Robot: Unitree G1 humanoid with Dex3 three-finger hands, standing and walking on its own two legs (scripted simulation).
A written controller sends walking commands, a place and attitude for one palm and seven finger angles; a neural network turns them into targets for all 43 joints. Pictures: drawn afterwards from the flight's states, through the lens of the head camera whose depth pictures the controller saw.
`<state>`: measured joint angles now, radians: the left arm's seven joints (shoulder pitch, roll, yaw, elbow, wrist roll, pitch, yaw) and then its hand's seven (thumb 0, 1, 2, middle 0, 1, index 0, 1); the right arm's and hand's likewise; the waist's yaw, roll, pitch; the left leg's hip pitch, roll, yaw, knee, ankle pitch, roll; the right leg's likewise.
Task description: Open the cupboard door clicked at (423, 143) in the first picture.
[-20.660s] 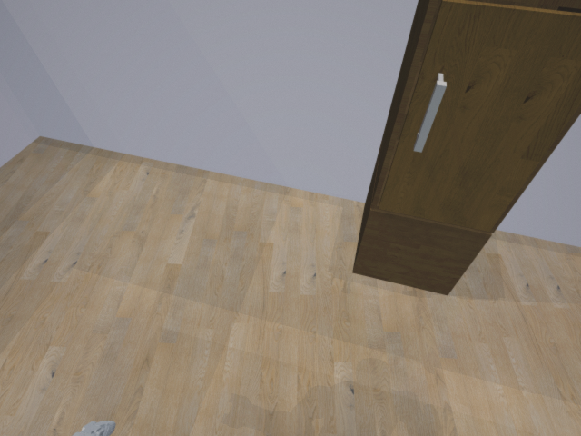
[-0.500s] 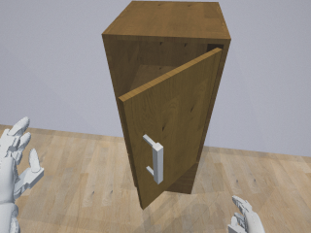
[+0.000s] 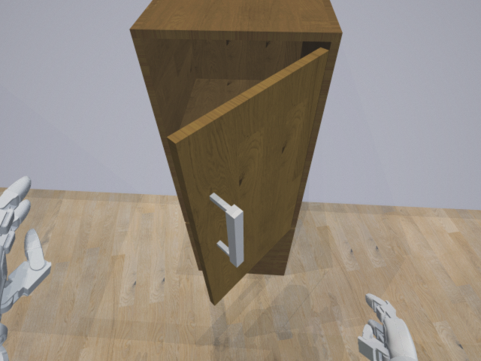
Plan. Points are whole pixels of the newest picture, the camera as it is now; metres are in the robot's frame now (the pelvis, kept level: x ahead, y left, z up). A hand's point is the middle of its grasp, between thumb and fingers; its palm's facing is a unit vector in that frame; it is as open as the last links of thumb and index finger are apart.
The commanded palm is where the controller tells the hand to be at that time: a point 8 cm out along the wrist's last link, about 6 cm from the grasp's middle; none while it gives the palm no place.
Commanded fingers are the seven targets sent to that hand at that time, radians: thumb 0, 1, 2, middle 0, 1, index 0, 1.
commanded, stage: step back with the hand held close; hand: left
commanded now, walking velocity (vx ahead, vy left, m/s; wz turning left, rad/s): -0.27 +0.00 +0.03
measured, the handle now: (227, 232) +0.33 +0.05 +0.02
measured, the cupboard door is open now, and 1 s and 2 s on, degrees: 50 50 50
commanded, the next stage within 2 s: stop stepping back and stand still in 1.08 s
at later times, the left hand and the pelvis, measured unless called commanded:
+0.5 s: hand out of the picture +0.13 +0.28 +0.14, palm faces +0.45 -0.77 -0.46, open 7.4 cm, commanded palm +0.06 +0.32 +0.17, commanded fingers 0.00 0.90 0.90 -0.20 -0.30 -0.20 -0.30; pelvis -0.07 +0.02 -0.02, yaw +1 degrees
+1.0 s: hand out of the picture +0.07 +0.24 +0.15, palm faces +0.26 -0.82 -0.51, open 7.4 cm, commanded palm +0.00 +0.29 +0.17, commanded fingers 0.00 0.90 0.90 -0.20 -0.30 -0.20 -0.30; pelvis -0.15 +0.00 -0.01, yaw -2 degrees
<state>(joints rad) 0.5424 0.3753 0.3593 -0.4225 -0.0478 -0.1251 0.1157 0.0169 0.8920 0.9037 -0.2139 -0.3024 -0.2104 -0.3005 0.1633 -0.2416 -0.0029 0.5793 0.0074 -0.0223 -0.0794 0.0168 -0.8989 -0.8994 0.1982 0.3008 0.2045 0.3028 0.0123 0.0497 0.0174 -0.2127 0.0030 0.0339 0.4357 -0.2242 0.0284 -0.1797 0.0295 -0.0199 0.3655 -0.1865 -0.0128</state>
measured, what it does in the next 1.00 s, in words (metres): walks backwards: right foot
